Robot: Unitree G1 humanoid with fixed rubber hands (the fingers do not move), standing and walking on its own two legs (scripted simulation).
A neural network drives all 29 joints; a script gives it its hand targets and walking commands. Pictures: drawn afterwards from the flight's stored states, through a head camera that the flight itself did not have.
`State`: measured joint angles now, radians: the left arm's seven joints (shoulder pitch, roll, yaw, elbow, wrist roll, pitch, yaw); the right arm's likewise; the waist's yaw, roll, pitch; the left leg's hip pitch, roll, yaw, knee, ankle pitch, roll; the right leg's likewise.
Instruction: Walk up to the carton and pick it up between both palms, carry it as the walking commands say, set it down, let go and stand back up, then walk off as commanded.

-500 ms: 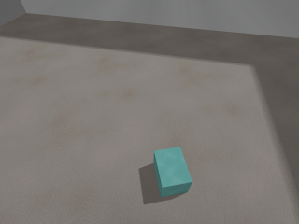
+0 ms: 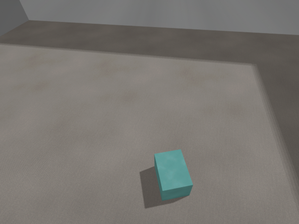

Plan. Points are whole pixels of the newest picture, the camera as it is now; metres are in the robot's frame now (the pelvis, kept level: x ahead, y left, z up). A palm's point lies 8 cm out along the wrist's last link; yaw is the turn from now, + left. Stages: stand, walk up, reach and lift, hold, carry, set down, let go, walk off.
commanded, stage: walk up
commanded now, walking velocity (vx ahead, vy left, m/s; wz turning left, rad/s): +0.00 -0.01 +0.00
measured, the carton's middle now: (171, 174) +0.57 -0.11 -0.69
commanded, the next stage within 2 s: none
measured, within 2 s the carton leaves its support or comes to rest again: neither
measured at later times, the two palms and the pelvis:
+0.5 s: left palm out of the picture -0.02 +0.19 -0.15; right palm out of the picture -0.01 -0.23 -0.15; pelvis +0.01 -0.02 +0.00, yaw +0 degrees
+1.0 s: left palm out of the picture -0.01 +0.09 -0.14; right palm out of the picture +0.12 -0.40 -0.13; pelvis +0.05 -0.14 +0.00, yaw +2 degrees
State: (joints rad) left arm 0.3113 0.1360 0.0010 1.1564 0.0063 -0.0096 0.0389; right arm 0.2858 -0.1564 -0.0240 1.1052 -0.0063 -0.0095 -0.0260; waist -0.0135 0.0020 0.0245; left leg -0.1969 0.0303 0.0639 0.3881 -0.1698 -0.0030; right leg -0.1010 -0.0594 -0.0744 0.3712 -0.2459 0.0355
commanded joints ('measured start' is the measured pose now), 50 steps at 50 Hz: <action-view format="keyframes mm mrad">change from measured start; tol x16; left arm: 1 80 77 10 -3 0 -5 2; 29 120 76 42 -19 5 -11 6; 32 -117 122 89 -196 77 58 -42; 39 -2 74 72 -257 24 63 -87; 44 408 187 74 -104 14 13 -51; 50 36 165 63 -156 17 -38 -29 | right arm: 1 65 -75 -10 -10 0 -4 -3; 29 97 -69 -6 16 -12 -8 -10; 32 376 -297 -105 59 -39 44 -93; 42 -50 -257 -101 -66 -40 28 -28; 45 -49 -23 -29 -177 -40 21 -4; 50 45 -126 -58 -136 -22 -3 51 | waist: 1 0 -6 54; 30 -86 -90 11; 31 -145 117 101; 40 76 322 36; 45 146 -437 35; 50 -67 -80 60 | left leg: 1 19 76 -70 -65 65 5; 29 24 103 -71 -22 114 0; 30 172 281 -306 -69 -327 68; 32 130 530 -596 -146 28 183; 40 -333 242 -143 -233 -371 49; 42 -466 163 -93 -43 -556 57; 45 -684 -33 -84 741 -560 45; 50 -405 97 -58 713 -76 -10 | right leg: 1 -86 -58 48 -86 69 -27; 29 -44 -53 55 -55 91 -57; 30 -317 59 -82 217 -275 -36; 32 -629 7 79 687 -272 4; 34 -559 -30 178 840 -144 16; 43 196 72 -112 62 -226 3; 46 -148 -376 708 -405 -865 -174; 50 -157 -184 270 -281 -128 -146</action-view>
